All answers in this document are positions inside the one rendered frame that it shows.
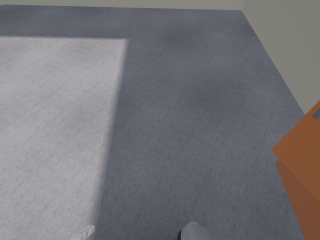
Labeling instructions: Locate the right robot thigh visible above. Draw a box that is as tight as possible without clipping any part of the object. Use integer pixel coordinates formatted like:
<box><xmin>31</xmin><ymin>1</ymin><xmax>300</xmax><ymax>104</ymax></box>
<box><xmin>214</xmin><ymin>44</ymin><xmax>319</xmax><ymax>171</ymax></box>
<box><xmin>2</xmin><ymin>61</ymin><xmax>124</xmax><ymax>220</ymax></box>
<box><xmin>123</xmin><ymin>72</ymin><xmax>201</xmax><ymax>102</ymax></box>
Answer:
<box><xmin>181</xmin><ymin>224</ymin><xmax>214</xmax><ymax>240</ymax></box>

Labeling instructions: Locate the cupboard door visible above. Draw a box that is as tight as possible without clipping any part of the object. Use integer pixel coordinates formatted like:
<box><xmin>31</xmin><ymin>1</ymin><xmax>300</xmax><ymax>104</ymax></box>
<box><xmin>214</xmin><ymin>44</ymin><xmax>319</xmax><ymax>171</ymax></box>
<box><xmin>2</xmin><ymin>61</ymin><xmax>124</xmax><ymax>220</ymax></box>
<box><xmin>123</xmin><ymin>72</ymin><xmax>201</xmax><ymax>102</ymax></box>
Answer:
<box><xmin>271</xmin><ymin>100</ymin><xmax>320</xmax><ymax>203</ymax></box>

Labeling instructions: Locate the robot right shin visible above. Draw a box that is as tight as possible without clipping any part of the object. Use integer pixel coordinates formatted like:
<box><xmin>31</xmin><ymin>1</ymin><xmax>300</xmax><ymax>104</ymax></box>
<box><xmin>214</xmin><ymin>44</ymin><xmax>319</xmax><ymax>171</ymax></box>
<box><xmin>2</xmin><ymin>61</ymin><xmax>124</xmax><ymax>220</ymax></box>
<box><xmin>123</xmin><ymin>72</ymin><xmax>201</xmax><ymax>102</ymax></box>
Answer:
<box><xmin>186</xmin><ymin>221</ymin><xmax>198</xmax><ymax>227</ymax></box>

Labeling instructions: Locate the left robot hand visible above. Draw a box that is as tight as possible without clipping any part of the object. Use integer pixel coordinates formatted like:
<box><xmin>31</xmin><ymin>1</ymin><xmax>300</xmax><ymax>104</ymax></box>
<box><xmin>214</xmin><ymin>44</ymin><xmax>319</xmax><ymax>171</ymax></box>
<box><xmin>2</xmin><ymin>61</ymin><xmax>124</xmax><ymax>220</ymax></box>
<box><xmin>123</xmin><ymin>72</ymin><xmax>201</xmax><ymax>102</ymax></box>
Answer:
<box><xmin>68</xmin><ymin>225</ymin><xmax>95</xmax><ymax>240</ymax></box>

